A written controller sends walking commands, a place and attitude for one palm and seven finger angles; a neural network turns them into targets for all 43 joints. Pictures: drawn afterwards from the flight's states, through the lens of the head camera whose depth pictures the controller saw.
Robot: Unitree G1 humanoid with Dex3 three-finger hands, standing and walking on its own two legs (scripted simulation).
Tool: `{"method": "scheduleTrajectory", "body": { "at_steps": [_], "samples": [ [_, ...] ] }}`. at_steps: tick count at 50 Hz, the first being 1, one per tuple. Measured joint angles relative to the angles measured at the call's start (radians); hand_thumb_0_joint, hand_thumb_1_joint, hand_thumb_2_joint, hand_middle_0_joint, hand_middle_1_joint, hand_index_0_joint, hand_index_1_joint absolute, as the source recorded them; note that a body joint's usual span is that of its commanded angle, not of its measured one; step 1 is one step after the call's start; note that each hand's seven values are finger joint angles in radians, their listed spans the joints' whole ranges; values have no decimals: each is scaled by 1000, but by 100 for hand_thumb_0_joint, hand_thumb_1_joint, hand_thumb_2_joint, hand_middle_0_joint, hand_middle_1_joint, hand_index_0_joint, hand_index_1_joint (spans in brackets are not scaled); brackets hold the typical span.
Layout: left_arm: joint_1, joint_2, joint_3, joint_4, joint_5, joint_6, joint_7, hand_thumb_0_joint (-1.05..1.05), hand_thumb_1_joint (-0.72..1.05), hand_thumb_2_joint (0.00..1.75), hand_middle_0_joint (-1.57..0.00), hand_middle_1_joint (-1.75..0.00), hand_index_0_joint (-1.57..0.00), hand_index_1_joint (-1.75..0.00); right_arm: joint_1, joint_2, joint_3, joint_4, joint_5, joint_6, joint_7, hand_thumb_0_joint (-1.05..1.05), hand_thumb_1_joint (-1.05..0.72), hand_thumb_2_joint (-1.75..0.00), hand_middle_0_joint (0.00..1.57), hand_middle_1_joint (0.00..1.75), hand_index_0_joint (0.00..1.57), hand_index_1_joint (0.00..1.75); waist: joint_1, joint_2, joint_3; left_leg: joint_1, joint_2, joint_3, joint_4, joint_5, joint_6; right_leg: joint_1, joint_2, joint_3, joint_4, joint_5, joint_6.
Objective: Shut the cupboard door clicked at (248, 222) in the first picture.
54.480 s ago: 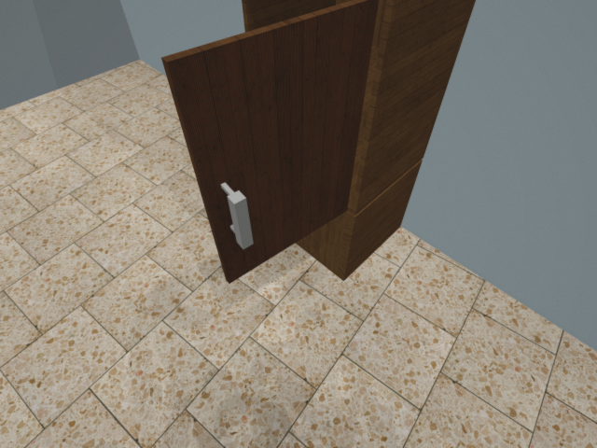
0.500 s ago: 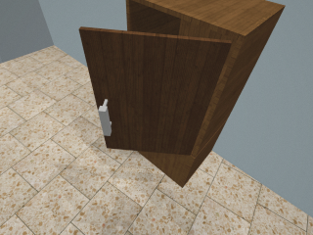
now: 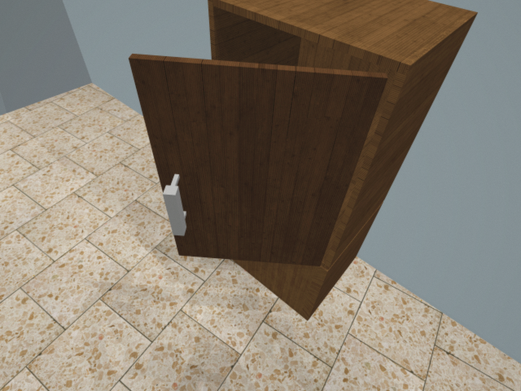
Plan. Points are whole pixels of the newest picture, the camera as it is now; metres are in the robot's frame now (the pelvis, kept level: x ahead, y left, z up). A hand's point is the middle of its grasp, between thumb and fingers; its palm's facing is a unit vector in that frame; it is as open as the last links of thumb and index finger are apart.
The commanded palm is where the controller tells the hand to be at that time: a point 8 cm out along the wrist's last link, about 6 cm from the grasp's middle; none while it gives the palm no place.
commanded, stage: shuffle to correct the standing spot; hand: left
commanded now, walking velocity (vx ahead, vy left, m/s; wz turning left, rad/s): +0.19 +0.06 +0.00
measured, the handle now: (177, 204) +0.51 +0.23 -0.08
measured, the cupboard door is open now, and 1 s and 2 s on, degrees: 37 37 37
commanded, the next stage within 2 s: come to a stop and stand still in 0.12 s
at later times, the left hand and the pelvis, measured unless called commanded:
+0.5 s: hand out of the picture +0.14 +0.21 -0.18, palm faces +0.04 -0.98 -0.17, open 7.3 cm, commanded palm none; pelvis +0.08 +0.03 +0.00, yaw -1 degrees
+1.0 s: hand out of the picture +0.15 +0.17 -0.18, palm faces +0.01 -0.98 -0.19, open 7.2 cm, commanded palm none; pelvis +0.09 +0.00 +0.00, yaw -1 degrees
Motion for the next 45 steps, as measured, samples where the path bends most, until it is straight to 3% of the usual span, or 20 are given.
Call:
{"method": "scheduleTrajectory", "body": {
  "at_steps": [6,8,9,11,13,15,17,22,28,33,39,42,45],
  "samples": [
    [58,-25,14,2,-8,-2,-2,0,91,90,-20,-30,-20,-30,40,10,-2,-16,-2,-4,-2,0,-90,-90,20,30,20,30,3,8,2,-37,24,1,132,-95,-24,3,17,-3,46,-55,8],
    [72,-30,21,4,-8,0,-3,0,91,90,-20,-30,-20,-30,50,16,-3,-24,-1,-10,-3,0,-90,-90,20,30,20,30,4,-2,5,-35,21,8,159,-123,-12,4,14,4,69,-79,11],
    [77,-31,24,5,-8,3,-3,0,91,90,-20,-30,-20,-30,53,20,-3,-28,-1,-16,-5,0,-90,-90,20,30,20,30,4,-13,8,-28,14,16,159,-130,11,0,8,11,89,-95,6],
    [73,-33,26,11,-6,15,-3,0,91,90,-20,-30,-20,-30,59,28,-2,-38,-4,-35,-11,0,-90,-90,20,30,20,30,3,-30,15,-7,2,39,148,-141,48,-43,-3,11,207,-155,-27],
    [50,-36,27,14,-3,24,-2,0,91,90,-20,-30,-20,-30,68,37,3,-47,-7,-53,-23,0,-90,-90,20,30,20,30,-8,-29,28,27,-1,52,108,-134,50,-121,-1,-7,406,-198,-42],
    [14,-31,31,7,-6,22,1,1,91,90,-20,-30,-20,-30,83,50,13,-47,-6,-63,-32,0,-90,-90,20,30,20,30,-20,-29,37,64,-7,52,47,-111,53,-190,-3,-24,529,-172,-40],
    [-30,-24,35,-10,-11,20,7,1,91,90,-20,-30,-20,-30,100,68,23,-35,-3,-66,-40,0,-90,-90,20,30,20,30,-25,-29,41,96,-11,45,-13,-85,53,-234,-3,-31,555,-123,-28],
    [-132,5,47,-52,-15,32,28,1,94,90,-20,-30,-20,-30,118,112,33,5,3,-51,-53,0,-90,-90,20,30,20,30,-29,-26,49,139,-13,18,-84,-58,51,-258,5,-14,465,-45,-12],
    [-210,21,61,-88,-18,50,31,1,93,90,-20,-30,-20,-30,99,134,13,3,-2,-30,-61,0,-90,-90,20,30,20,30,-48,-15,68,145,-12,2,-78,-72,50,-252,26,2,459,-63,-8],
    [-248,10,63,-111,-17,56,28,1,92,90,-20,-30,-20,-30,66,120,-5,-21,-8,-24,-60,0,-90,-90,20,30,20,30,-59,-7,86,130,-10,0,-53,-88,49,-225,35,-2,431,-96,-10],
    [-258,-21,45,-120,-16,48,21,0,91,90,-20,-30,-20,-30,30,77,-21,-38,-9,-23,-54,0,-90,-90,20,30,20,30,-58,5,92,119,-8,8,-25,-110,36,-120,27,-31,224,-88,-28],
    [-239,-31,34,-117,-16,23,21,0,91,90,-20,-30,-20,-30,25,56,-26,-39,0,-23,-49,0,-90,-90,20,30,20,30,-47,10,79,97,-3,9,39,-143,17,-35,25,-47,58,13,-30],
    [-206,-36,27,-99,-21,0,23,0,91,90,-20,-30,-20,-30,-1,34,-32,-40,9,-8,-46,0,-90,-90,20,30,20,30,-45,22,67,64,19,2,113,-160,-51,-25,39,-50,50,-37,-29]
  ]
}}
